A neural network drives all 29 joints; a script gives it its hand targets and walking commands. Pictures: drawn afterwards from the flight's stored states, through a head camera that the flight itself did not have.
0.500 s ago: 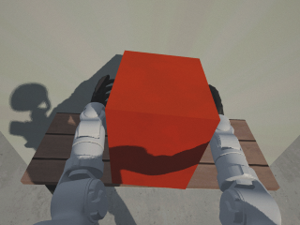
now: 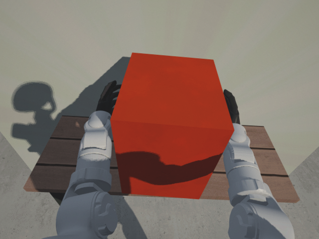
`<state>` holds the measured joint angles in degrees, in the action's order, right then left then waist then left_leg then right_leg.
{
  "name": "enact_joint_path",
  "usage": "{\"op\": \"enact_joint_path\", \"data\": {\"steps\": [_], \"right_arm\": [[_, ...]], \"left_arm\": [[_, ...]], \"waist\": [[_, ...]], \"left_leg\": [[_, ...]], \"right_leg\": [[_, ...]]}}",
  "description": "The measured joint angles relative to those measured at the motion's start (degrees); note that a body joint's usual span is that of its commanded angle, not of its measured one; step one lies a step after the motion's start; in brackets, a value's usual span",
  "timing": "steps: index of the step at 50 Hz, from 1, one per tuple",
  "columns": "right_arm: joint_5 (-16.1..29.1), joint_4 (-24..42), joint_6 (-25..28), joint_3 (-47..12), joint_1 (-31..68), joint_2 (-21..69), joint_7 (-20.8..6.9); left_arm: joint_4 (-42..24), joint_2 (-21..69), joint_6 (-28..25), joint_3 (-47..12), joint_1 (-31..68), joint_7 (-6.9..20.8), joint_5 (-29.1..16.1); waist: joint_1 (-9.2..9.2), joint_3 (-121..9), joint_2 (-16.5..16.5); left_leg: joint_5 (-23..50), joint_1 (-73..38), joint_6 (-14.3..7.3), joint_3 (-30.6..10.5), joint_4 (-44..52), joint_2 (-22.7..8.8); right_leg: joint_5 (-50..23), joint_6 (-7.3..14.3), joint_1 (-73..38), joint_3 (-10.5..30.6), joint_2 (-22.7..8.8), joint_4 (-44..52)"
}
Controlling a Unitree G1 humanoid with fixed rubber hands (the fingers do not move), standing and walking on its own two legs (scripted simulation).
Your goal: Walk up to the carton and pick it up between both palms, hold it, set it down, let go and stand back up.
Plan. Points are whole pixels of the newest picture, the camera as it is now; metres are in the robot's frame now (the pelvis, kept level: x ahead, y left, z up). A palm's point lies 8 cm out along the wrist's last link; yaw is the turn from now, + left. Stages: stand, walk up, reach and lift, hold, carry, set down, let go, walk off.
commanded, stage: set down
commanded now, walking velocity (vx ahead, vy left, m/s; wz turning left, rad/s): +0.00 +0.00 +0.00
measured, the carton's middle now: (166, 128) +0.40 +0.00 +0.07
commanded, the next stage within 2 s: none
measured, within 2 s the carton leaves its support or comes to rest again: neither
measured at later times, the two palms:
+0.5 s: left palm (105, 112) +0.40 +0.16 +0.13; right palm (228, 121) +0.38 -0.16 +0.13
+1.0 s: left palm (108, 117) +0.42 +0.16 +0.09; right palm (225, 135) +0.38 -0.17 +0.07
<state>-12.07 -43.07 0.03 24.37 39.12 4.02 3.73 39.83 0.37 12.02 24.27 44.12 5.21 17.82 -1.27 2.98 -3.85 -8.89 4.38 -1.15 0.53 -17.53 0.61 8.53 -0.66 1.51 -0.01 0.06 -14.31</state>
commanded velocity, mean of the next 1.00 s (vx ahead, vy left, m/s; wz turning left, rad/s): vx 0.00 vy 0.00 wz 0.00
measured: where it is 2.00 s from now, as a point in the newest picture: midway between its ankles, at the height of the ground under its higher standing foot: outside the picture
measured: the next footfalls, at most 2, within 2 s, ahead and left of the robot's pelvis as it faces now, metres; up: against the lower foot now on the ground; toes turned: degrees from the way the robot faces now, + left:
none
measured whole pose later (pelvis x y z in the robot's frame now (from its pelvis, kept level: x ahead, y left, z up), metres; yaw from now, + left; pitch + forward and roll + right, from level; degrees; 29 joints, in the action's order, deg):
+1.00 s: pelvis +0.00 +0.00 +0.00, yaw -2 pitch -1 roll -1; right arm -1.5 -50.0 2.0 12.8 39.1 -1.9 5.9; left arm 46.0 -6.2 8.1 12.9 44.6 -2.0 8.2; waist -0.6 5.5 -1.7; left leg -10.5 9.6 -1.3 3.6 -21.1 -0.8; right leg 9.2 -0.5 7.2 0.0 0.4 -17.5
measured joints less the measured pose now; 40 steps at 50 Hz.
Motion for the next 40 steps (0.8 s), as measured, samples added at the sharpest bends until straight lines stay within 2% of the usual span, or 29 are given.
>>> {"op": "enact_joint_path", "data": {"steps": [20,40], "right_arm": [[-0.9,1.3,2.0,0.1,-1.3,0.3,-0.9],[-3.0,2.5,4.0,1.4,-1.4,0.6,-1.5]], "left_arm": [[-2.7,1.4,0.4,0.9,-1.6,1.1,1.3],[-2.7,2.3,-1.0,3.2,-0.6,3.0,3.3]], "waist": [[-0.08,1.0,0.9],[1.05,3.3,1.0]], "left_leg": [[-0.8,-1.2,-0.3,0.6,-0.5,0.2],[-0.6,-2.8,-0.4,1.9,0.3,0.2]], "right_leg": [[0.8,-0.3,-1.3,-0.7,-0.5,-0.4],[1.4,-0.4,-1.7,-0.7,-0.9,-1.6]]}}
